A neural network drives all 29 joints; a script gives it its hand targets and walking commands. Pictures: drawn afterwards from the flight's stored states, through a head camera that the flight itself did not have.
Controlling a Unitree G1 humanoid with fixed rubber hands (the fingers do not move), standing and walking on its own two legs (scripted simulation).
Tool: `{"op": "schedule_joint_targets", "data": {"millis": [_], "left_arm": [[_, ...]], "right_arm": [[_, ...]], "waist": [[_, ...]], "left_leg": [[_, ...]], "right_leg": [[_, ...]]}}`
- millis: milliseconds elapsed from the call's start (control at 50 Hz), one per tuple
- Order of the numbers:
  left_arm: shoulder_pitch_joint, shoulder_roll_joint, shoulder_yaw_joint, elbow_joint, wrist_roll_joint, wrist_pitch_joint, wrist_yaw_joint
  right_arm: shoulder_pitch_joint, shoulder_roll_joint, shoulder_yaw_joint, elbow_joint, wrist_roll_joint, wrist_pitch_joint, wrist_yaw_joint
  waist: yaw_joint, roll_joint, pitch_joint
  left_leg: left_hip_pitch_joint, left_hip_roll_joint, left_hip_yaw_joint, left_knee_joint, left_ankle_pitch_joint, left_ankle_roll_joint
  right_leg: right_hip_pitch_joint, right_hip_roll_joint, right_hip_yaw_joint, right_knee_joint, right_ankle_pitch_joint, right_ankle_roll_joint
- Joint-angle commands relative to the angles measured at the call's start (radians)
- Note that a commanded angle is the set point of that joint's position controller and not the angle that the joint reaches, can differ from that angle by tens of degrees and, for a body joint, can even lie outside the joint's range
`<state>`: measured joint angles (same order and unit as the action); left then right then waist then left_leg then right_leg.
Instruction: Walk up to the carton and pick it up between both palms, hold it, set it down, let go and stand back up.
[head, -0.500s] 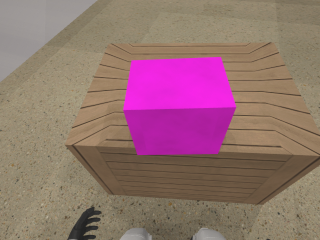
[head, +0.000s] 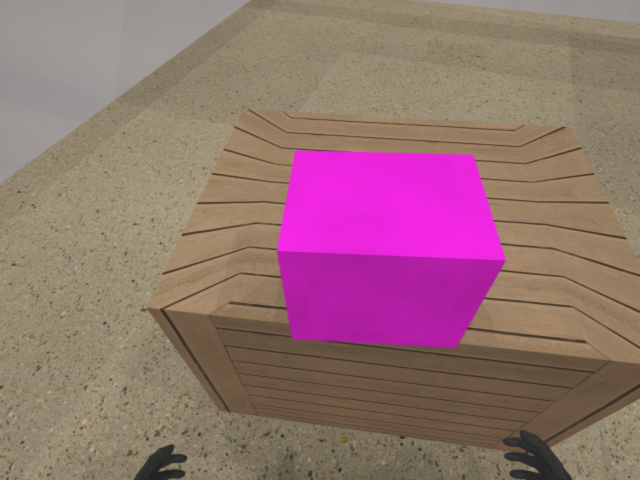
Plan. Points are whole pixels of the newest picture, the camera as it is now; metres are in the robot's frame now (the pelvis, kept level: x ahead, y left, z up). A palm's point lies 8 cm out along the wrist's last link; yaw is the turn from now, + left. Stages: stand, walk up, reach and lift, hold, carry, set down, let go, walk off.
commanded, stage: walk up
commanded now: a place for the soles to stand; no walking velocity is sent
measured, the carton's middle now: (377, 251) +0.45 -0.05 -0.02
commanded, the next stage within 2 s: reach and lift in 2.00 s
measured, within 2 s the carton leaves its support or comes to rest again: neither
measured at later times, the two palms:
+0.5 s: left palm out of the picture +0.09 +0.25 -0.10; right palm out of the picture +0.10 -0.28 -0.09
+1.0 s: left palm out of the picture +0.13 +0.23 -0.10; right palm (577, 465) +0.17 -0.29 -0.09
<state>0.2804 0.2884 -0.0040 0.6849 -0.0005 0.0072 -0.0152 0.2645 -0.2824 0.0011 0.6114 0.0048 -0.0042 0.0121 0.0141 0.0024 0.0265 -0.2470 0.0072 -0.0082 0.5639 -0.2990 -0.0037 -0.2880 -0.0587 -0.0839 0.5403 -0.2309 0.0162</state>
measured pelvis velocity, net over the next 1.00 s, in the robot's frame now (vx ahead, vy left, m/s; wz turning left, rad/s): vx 0.04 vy -0.03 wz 0.08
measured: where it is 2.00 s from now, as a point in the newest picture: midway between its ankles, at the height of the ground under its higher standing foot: outside the picture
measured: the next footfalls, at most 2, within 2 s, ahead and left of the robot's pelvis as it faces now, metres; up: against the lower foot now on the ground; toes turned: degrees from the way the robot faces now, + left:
none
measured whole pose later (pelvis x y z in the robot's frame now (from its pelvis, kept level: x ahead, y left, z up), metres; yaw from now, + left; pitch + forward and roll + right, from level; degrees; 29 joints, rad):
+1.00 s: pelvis +0.04 -0.03 -0.01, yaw +4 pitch -1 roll +1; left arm 0.29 0.29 0.01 0.63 0.01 0.02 -0.03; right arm 0.32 -0.27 -0.04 0.60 -0.03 0.00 -0.02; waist 0.00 -0.02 0.03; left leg -0.24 0.01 -0.04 0.63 -0.38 -0.03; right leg -0.27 -0.05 -0.13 0.67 -0.39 -0.03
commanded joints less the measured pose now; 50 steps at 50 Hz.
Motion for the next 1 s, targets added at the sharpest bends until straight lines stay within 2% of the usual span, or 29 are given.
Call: {"op": "schedule_joint_targets", "data": {"millis": [0,80,140,200,260,340,360,380,420,440,480,500,520,540,560,580,620,680,720,740,780,800,820,860,900,920,940,960,980], "left_arm": [[-0.006,0.128,0.034,-0.079,-0.002,-0.021,0.001],[-0.02,0.127,0.037,-0.086,0.002,-0.018,0.002],[-0.014,0.132,0.038,-0.077,-0.002,-0.017,0.004],[-0.023,0.13,0.037,-0.076,0.003,-0.016,0.003],[-0.023,0.128,0.039,-0.075,-0.001,-0.018,0.003],[-0.022,0.121,0.037,-0.072,-0.002,-0.018,0.002],[0.007,0.134,0.055,-0.08,0.03,-0.013,-0.005],[-0.003,0.12,0.06,-0.086,0.036,-0.009,-0.008],[0.009,0.098,0.065,-0.103,0.036,-0.004,-0.013],[0.011,0.086,0.063,-0.107,0.036,-0.006,-0.015],[0.057,0.096,0.064,-0.111,0.036,-0.021,-0.016],[0.066,0.119,0.074,-0.11,0.044,-0.031,-0.013],[0.071,0.15,0.08,-0.106,0.04,-0.036,-0.01],[0.076,0.169,0.084,-0.101,0.028,-0.037,-0.005],[0.065,0.173,0.082,-0.092,0.025,-0.031,-0.002],[0.063,0.17,0.073,-0.092,0.024,-0.025,0.001],[0.047,0.159,0.06,-0.09,0.015,-0.015,-0.001],[0.04,0.128,0.058,-0.104,0.019,-0.008,-0.002],[0.046,0.117,0.057,-0.116,0.032,-0.005,-0.004],[0.057,0.118,0.057,-0.117,0.029,-0.005,-0.006],[0.049,0.119,0.062,-0.126,0.033,-0.004,-0.008],[0.058,0.118,0.062,-0.13,0.032,-0.005,-0.008],[0.068,0.133,0.066,-0.123,0.03,-0.007,-0.007],[0.064,0.172,0.075,-0.12,0.017,-0.01,-0.003],[0.043,0.172,0.068,-0.117,0.015,-0.004,-0.004],[0.037,0.163,0.063,-0.119,0.01,-0.001,-0.003],[0.016,0.165,0.059,-0.124,0.011,0.005,-0.004],[0.01,0.156,0.057,-0.124,0.01,0.006,-0.004],[0.013,0.139,0.055,-0.13,0.012,0.004,-0.006]], "right_arm": [[0.009,-0.126,-0.042,-0.073,0.0,-0.018,-0.004],[0.016,-0.13,-0.046,-0.067,0.0,-0.023,-0.003],[0.007,-0.128,-0.046,-0.07,-0.002,-0.022,-0.003],[0.019,-0.128,-0.047,-0.068,-0.002,-0.023,-0.002],[0.026,-0.13,-0.047,-0.067,-0.004,-0.023,-0.002],[0.024,-0.134,-0.056,-0.07,-0.002,-0.021,0.0],[0.11,-0.132,-0.075,-0.058,-0.026,-0.023,-0.005],[0.126,-0.151,-0.084,-0.054,-0.035,-0.021,-0.009],[0.11,-0.178,-0.097,-0.058,-0.033,-0.015,-0.019],[0.087,-0.181,-0.096,-0.067,-0.034,-0.014,-0.02],[0.052,-0.169,-0.091,-0.084,-0.041,-0.016,-0.019],[0.057,-0.144,-0.086,-0.083,-0.036,-0.017,-0.014],[0.048,-0.107,-0.072,-0.091,-0.034,-0.019,-0.009],[0.055,-0.062,-0.062,-0.093,-0.029,-0.018,-0.01],[0.09,-0.058,-0.062,-0.09,-0.034,-0.018,-0.015],[0.099,-0.066,-0.061,-0.086,-0.034,-0.023,-0.018],[0.123,-0.081,-0.067,-0.083,-0.035,-0.037,-0.02],[0.139,-0.138,-0.084,-0.069,-0.036,-0.04,-0.024],[0.152,-0.169,-0.093,-0.062,-0.037,-0.03,-0.028],[0.135,-0.165,-0.093,-0.072,-0.036,-0.024,-0.03],[0.124,-0.153,-0.087,-0.081,-0.032,-0.017,-0.032],[0.1,-0.159,-0.089,-0.088,-0.034,-0.014,-0.031],[0.083,-0.139,-0.085,-0.091,-0.03,-0.011,-0.028],[0.065,-0.091,-0.07,-0.096,-0.028,-0.01,-0.028],[0.078,-0.072,-0.064,-0.09,-0.026,-0.011,-0.034],[0.063,-0.08,-0.066,-0.097,-0.028,-0.014,-0.034],[0.078,-0.079,-0.07,-0.094,-0.029,-0.02,-0.031],[0.094,-0.087,-0.075,-0.094,-0.032,-0.027,-0.031],[0.091,-0.13,-0.088,-0.09,-0.034,-0.031,-0.03]], "waist": [[-0.012,0.0,-0.042],[-0.01,0.0,-0.045],[-0.001,-0.023,-0.056],[-0.002,0.032,-0.043],[-0.009,-0.028,-0.055],[-0.006,0.035,-0.035],[-0.017,0.022,-0.066],[-0.026,0.034,-0.009],[-0.022,0.072,0.067],[-0.02,0.098,0.112],[0.008,0.087,0.05],[0.011,0.044,0.015],[0.016,-0.012,0.005],[0.012,-0.105,0.015],[-0.001,-0.117,0.02],[-0.003,-0.098,0.036],[-0.018,-0.12,-0.02],[-0.02,-0.027,-0.066],[-0.017,0.055,-0.074],[-0.013,0.069,-0.05],[-0.014,0.024,-0.017],[-0.001,0.02,-0.006],[0.004,-0.017,-0.021],[0.008,-0.072,-0.037],[-0.004,-0.09,-0.044],[-0.002,-0.08,-0.016],[-0.014,-0.057,-0.007],[-0.024,-0.053,-0.032],[-0.015,0.0,-0.032]], "left_leg": [[-0.035,0.088,-0.1,-0.094,0.178,0.042],[-0.07,0.094,-0.117,-0.116,0.15,0.044],[-0.045,0.086,-0.111,-0.107,0.154,0.041],[-0.071,0.084,-0.121,-0.125,0.153,0.044],[-0.056,0.085,-0.128,-0.109,0.149,0.045],[-0.069,0.073,-0.121,-0.125,0.098,0.038],[-0.028,0.073,-0.149,-0.152,-0.122,0.059],[-0.049,0.103,-0.206,-0.193,-0.261,0.083],[-0.096,0.153,-0.296,-0.247,-0.367,0.123],[-0.125,0.177,-0.315,-0.257,-0.343,0.134],[-0.111,0.157,-0.25,-0.198,-0.197,0.113],[-0.158,0.114,-0.197,-0.142,-0.155,0.085],[-0.152,0.045,-0.105,-0.051,-0.108,0.046],[-0.164,-0.013,-0.031,0.065,-0.065,0.016],[-0.162,-0.019,0.005,0.071,-0.078,0.004],[-0.145,-0.01,0.005,0.058,-0.059,0.007],[0.005,0.017,-0.03,-0.038,0.063,0.019],[0.082,0.079,-0.128,-0.033,0.266,0.058],[0.062,0.135,-0.194,-0.038,0.266,0.102],[0.035,0.14,-0.198,-0.039,0.242,0.111],[-0.014,0.138,-0.203,-0.043,0.225,0.111],[-0.031,0.129,-0.185,-0.025,0.205,0.101],[-0.045,0.096,-0.145,0.013,0.185,0.083],[-0.059,0.011,-0.038,0.128,0.193,0.028],[-0.044,-0.01,0.006,0.11,0.057,0.015],[-0.027,-0.003,-0.001,0.087,0.047,0.019],[0.013,0.008,-0.023,0.036,0.105,0.027],[0.068,0.036,-0.065,0.002,0.193,0.04],[0.1,0.078,-0.128,0.0,0.299,0.064]], "right_leg": [[0.062,-0.087,0.092,-0.083,0.1,-0.052],[0.088,-0.085,0.085,-0.075,0.065,-0.052],[0.074,-0.093,0.087,-0.085,0.067,-0.06],[0.089,-0.089,0.078,-0.074,0.081,-0.056],[0.086,-0.089,0.08,-0.089,0.051,-0.056],[0.073,-0.092,0.077,-0.097,0.01,-0.055],[0.054,-0.052,0.038,-0.042,-0.177,-0.063],[-0.014,-0.031,0.034,-0.003,-0.252,-0.058],[-0.08,-0.002,0.026,0.05,-0.231,-0.042],[-0.095,0.002,0.037,0.056,-0.177,-0.041],[-0.018,-0.013,0.057,-0.015,-0.102,-0.048],[0.069,-0.037,0.102,-0.061,-0.115,-0.066],[0.074,-0.092,0.193,-0.132,-0.16,-0.091],[0.076,-0.154,0.282,-0.203,-0.158,-0.131],[0.097,-0.197,0.303,-0.208,-0.075,-0.17],[0.088,-0.202,0.279,-0.193,0.027,-0.182],[0.027,-0.138,0.165,-0.12,0.157,-0.144],[0.024,-0.052,0.063,0.011,0.191,-0.084],[0.025,-0.035,0.053,0.075,0.144,-0.069],[0.021,-0.035,0.061,0.069,0.127,-0.067],[0.026,-0.031,0.055,0.075,0.127,-0.063],[0.033,-0.038,0.063,0.056,0.152,-0.069],[0.055,-0.055,0.086,0.012,0.178,-0.081],[0.102,-0.122,0.146,-0.058,0.296,-0.134],[0.081,-0.184,0.175,-0.084,0.263,-0.188],[0.033,-0.167,0.161,-0.1,0.229,-0.176],[0.001,-0.157,0.128,-0.06,0.211,-0.158],[-0.026,-0.111,0.081,-0.008,0.201,-0.122],[-0.048,-0.06,0.05,0.039,0.227,-0.09]]}}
